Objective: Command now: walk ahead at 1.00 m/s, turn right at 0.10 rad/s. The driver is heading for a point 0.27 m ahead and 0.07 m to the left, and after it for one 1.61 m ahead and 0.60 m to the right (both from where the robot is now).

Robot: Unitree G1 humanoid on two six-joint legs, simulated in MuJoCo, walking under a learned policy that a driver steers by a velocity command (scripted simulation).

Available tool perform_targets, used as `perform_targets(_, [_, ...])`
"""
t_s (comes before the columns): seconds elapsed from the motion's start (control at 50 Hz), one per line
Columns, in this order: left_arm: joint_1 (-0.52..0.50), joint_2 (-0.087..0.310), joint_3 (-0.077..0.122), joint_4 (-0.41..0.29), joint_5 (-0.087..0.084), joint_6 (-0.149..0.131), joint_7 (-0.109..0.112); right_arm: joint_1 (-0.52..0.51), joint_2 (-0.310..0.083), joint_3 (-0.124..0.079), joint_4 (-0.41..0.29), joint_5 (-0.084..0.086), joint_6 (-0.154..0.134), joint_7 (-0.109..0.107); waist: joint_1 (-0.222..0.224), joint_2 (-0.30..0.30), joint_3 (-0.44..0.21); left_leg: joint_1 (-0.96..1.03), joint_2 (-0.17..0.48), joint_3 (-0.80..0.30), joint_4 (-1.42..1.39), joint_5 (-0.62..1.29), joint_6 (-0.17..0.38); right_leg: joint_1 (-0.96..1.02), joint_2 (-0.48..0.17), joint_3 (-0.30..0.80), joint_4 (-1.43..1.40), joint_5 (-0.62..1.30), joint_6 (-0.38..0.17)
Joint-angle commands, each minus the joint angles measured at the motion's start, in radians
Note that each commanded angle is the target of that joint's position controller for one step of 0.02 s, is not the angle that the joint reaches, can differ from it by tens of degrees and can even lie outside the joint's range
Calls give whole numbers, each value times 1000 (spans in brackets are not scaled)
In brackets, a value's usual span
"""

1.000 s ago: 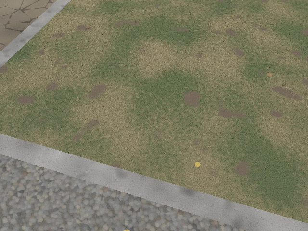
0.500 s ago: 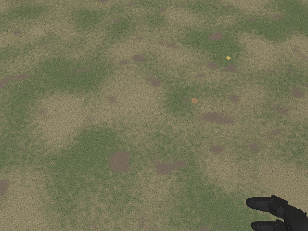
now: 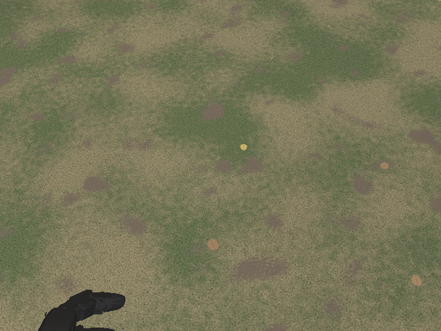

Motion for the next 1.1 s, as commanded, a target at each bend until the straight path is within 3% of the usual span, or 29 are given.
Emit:
perform_targets(0.02, [-119,34,-6,-79,-11,-14,-8,-67,-149,-23,-61,13,-33,2,53,72,143,-255,239,-72,-207,563,112,242,28,-107,-162,160,-21])
perform_targets(0.08, [-66,84,12,-54,2,-12,16,-37,-205,-30,-33,-4,-16,-14,88,147,35,1,268,12,11,1161,77,305,130,-177,-204,4,-67])
perform_targets(0.12, [220,141,44,37,-3,-9,34,-56,-224,-33,-26,-27,19,-40,221,196,-129,4,292,64,422,1337,47,593,195,-172,-212,-124,-111])
perform_targets(0.14, [408,184,70,96,0,-4,48,-97,-222,-32,-45,-30,28,-45,306,175,-200,-145,272,80,718,1188,32,818,152,-104,-234,-163,-144])
perform_targets(0.16, [491,263,103,116,10,5,64,-86,-122,-12,-91,-30,21,-34,267,2,-283,-459,172,73,1106,497,16,1076,-67,227,-217,-381,-214])
perform_targets(0.18, [470,305,121,117,-2,17,62,-48,-85,-1,-145,-7,2,-15,187,-206,-402,-778,24,-40,1388,-167,-16,1240,-262,799,-413,-451,-358])
perform_targets(0.2, [426,258,125,121,-15,17,60,-193,-134,-5,-184,-12,-9,-24,206,-59,-272,-912,91,-131,1374,-66,3,1186,-210,747,-475,-363,-333])
perform_targets(0.24, [381,187,119,154,-27,6,64,-291,-111,11,-216,-31,-23,-21,135,76,-51,-852,170,-130,1179,-18,-2,861,-130,526,-523,-180,-272])
perform_targets(0.3, [353,134,100,165,-37,-12,72,-303,-91,17,-251,-70,29,-6,35,38,36,-750,200,-127,1023,-112,-57,591,-42,424,-584,-145,-267])
perform_targets(0.36, [339,166,112,148,-38,-31,67,-507,-76,32,-347,-58,42,8,52,27,134,-690,205,-74,739,44,-101,376,14,366,-684,-151,-257])
perform_targets(0.42, [360,206,134,143,-49,-43,51,-585,-63,42,-371,-27,35,21,92,16,100,-432,147,-45,496,391,-91,297,47,320,-703,32,-183])
perform_targets(0.48, [420,226,145,156,-56,-34,55,-596,-113,27,-376,-23,37,7,117,9,57,-390,120,-61,390,381,-65,503,20,348,-602,217,-131])
perform_targets(0.52, [427,271,153,159,-43,-25,61,-425,-179,-4,-330,-26,30,-16,35,26,-77,-205,67,-48,374,197,-45,603,36,327,-305,497,-87])
perform_targets(0.54, [388,282,155,152,-35,-27,58,-240,-212,-24,-289,-29,27,-36,-77,32,-166,14,104,-55,394,132,-36,506,75,305,-52,468,-63])
perform_targets(0.56, [367,167,123,122,-30,-37,57,-34,-289,-50,-266,-56,24,-59,-148,126,-303,241,314,-269,388,-214,-11,348,136,240,303,138,-55])
perform_targets(0.58, [480,38,86,54,-82,-36,61,-90,-363,-63,-274,-78,27,-51,-13,488,-454,395,608,-869,147,-437,90,90,229,136,600,-485,-26])
perform_targets(0.6, [425,120,85,76,-53,-18,74,-191,-286,-66,-288,-64,38,-44,-6,338,-330,272,571,-915,90,-582,111,-37,126,101,670,-393,-44])
perform_targets(0.64, [277,141,93,75,-25,3,54,-274,-136,-32,-272,-57,39,-38,-4,99,-77,12,466,-540,108,-268,87,-37,35,66,582,-277,-37])
perform_targets(0.72, [162,47,70,-6,-10,57,9,-214,-73,-13,-169,-23,8,-19,61,138,44,-150,400,-195,45,105,35,-53,-36,48,518,-270,-23])
perform_targets(0.8, [35,49,52,-99,-14,62,-19,-287,-92,-18,-157,-17,-18,-14,120,135,94,-233,340,73,-35,341,10,-13,-39,-12,292,-58,-27])
perform_targets(0.86, [-55,47,39,-118,-8,56,-38,-222,-130,-23,-122,-19,-21,-21,100,66,145,-241,297,201,-90,578,5,155,28,-137,25,35,-70])
perform_targets(0.9, [-13,63,43,-90,-5,47,-27,-175,-190,-32,-111,-19,-10,-26,129,100,100,-141,325,211,-3,1026,16,275,109,-174,-34,3,-103])
perform_targets(0.94, [193,119,67,-18,0,37,-3,-180,-263,-45,-116,-23,20,-34,241,148,-23,-82,360,204,292,1307,31,496,179,-161,-59,-127,-136])
perform_targets(0.96, [403,156,90,53,2,37,13,-214,-270,-45,-128,-26,35,-39,336,153,-115,-141,357,195,548,1290,39,719,189,-125,-118,-155,-161])
perform_targets(0.98, [509,213,120,100,7,43,33,-211,-256,-44,-130,-31,42,-38,367,98,-164,-307,292,195,898,906,26,930,148,-32,-177,-231,-172])
perform_targets(1.0, [389,325,145,68,10,55,51,-101,-95,-14,-190,-18,37,-16,163,-241,-239,-698,120,152,1349,-194,-33,1178,-153,442,-229,-253,-232])
perform_targets(1.02, [410,329,149,26,-1,60,55,-153,-158,-11,-247,-2,21,-18,207,-121,-413,-833,91,-62,1474,-165,-19,1240,-237,745,-409,-373,-321])
perform_targets(1.06, [362,235,133,78,-9,36,74,-264,-144,-3,-244,7,9,-20,155,53,-77,-897,182,-84,1333,-40,-5,922,-204,543,-513,-267,-259])
perform_targets(1.1, [301,156,105,90,0,-4,79,-224,-110,8,-203,-16,43,-8,72,113,8,-733,222,-127,1202,-25,-3,642,-151,370,-553,-164,-205])
Velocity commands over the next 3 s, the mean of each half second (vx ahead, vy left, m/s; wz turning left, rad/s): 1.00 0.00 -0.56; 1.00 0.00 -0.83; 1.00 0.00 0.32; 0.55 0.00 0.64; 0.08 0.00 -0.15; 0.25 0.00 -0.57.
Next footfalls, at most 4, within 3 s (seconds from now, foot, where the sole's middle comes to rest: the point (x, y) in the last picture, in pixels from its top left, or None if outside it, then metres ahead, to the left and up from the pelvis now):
0.14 right None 0.35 -0.09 -0.77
0.56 left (200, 241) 0.80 0.04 -0.77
0.98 right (304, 178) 1.03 -0.37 -0.77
1.44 left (327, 103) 1.45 -0.56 -0.77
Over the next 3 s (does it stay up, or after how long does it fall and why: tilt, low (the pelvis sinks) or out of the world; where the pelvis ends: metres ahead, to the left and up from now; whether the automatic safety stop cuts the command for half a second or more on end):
stays up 1.68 -0.79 0.01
